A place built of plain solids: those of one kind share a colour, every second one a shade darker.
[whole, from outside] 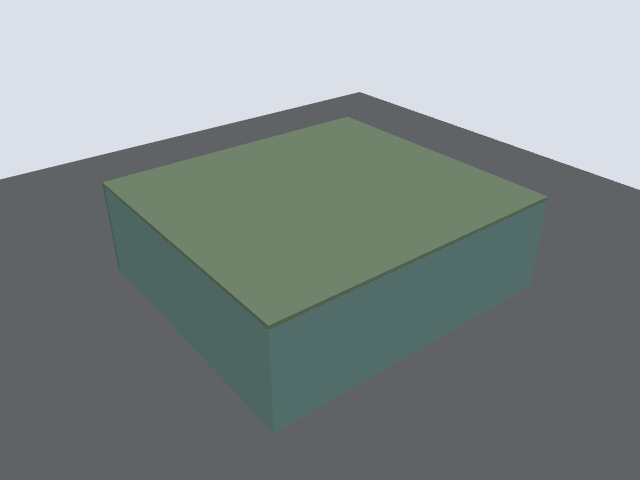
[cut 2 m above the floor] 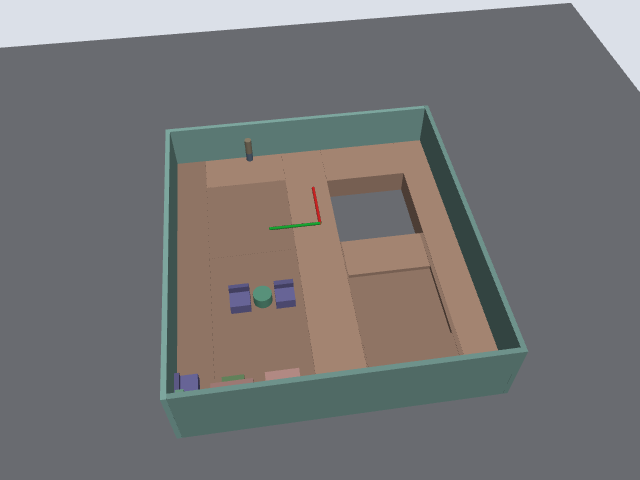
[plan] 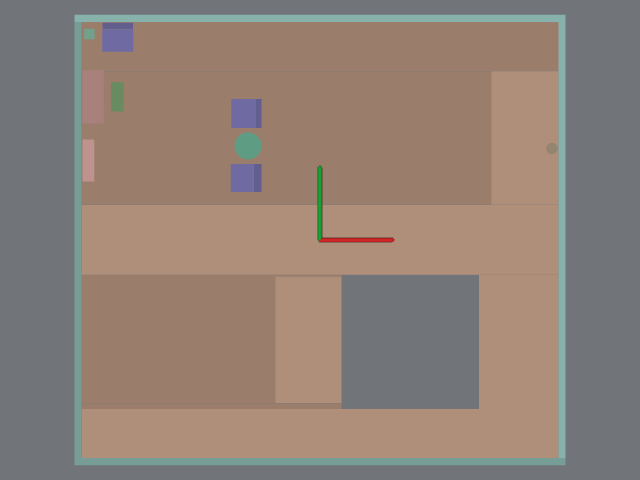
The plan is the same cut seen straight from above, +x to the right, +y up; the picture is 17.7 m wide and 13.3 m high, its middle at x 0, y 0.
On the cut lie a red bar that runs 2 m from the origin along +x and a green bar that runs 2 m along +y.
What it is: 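A home; one open living floor with 3 sunken areas, their rims bare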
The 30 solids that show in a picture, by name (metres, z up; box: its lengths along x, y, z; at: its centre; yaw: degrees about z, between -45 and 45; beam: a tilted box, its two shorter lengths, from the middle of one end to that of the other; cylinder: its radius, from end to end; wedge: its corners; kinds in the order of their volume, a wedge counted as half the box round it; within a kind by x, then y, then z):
{
 "floor_1": {"box": [2.06, 3.5, 1.17], "at": [-5.57, -2.77, 0.54]},
 "floor_2": {"box": [7.08, 3.71, 1.17], "at": [-3.06, 2.83, 0.54]},
 "floor_3": {"box": [7.2, 0.17, 1.17], "at": [-3.0, -4.6, 0.54]},
 "floor_4": {"box": [7.2, 0.05, 1.17], "at": [-3.0, -0.99, 0.54]},
 "floor_5": {"box": [3.3, 3.5, 0.99], "at": [-2.89, -2.77, 0.45]},
 "floor_6": {"box": [1.84, 3.5, 1.17], "at": [-0.32, -2.77, 0.54]},
 "floor_7": {"box": [13.21, 1.36, 1.17], "at": [0.0, -5.36, 0.54]},
 "floor_8": {"box": [13.21, 1.94, 1.17], "at": [0.0, 0.0, 0.54]},
 "floor_9": {"box": [13.21, 1.36, 1.17], "at": [0.0, 5.36, 0.54]},
 "floor_10": {"box": [4.26, 3.71, 1.17], "at": [2.61, 2.83, 0.54]},
 "floor_11": {"box": [2.2, 3.72, 1.17], "at": [5.51, -2.83, 0.54]},
 "floor_12": {"box": [1.86, 3.71, 1.17], "at": [5.67, 2.83, 0.54]},
 "wall_1": {"box": [0.2, 12.08, 4.23], "at": [-6.7, 0.0, 2.06]},
 "wall_2": {"box": [13.61, 0.2, 4.23], "at": [0.0, -6.14, 2.06]},
 "wall_3": {"box": [13.61, 0.2, 4.23], "at": [0.0, 6.14, 2.06]},
 "wall_4": {"box": [0.2, 12.08, 4.23], "at": [6.71, 0.0, 2.06]},
 "roof_1": {"box": [13.61, 12.48, 0.16], "at": [0.0, 0.0, 4.26]},
 "case_1": {"box": [0.33, 1.17, 1.94], "at": [-6.42, 2.2, 2.1]},
 "case_2": {"box": [0.59, 1.48, 1.17], "at": [-6.29, 3.96, 1.71]},
 "chair_1": {"box": [0.86, 0.63, 0.5], "at": [-5.6, 5.53, 1.37]},
 "chair_2": {"box": [0.86, 0.18, 0.73], "at": [-5.6, 5.93, 1.49]},
 "chair_3": {"box": [0.64, 0.78, 0.48], "at": [-2.15, 1.72, 1.36]},
 "chair_4": {"box": [0.68, 0.81, 0.47], "at": [-2.12, 3.51, 1.36]},
 "chair_5": {"box": [0.21, 0.78, 0.73], "at": [-1.73, 1.72, 1.49]},
 "chair_6": {"box": [0.16, 0.81, 0.78], "at": [-1.7, 3.51, 1.51]},
 "table_1": {"cylinder": 0.38, "from": [-1.99, 2.61, 1.12], "to": [-1.99, 2.61, 1.62]},
 "bench_1": {"box": [0.36, 0.81, 0.48], "at": [-5.61, 3.96, 1.36]},
 "totem_1": {"box": [0.29, 0.29, 1.5], "at": [-6.39, 5.71, 1.87]},
 "bush_1": {"cylinder": 0.16, "from": [6.43, 2.53, 1.59], "to": [6.43, 2.53, 2.35]},
 "pot_1": {"cylinder": 0.16, "from": [6.43, 2.53, 1.12], "to": [6.43, 2.53, 1.59]}
}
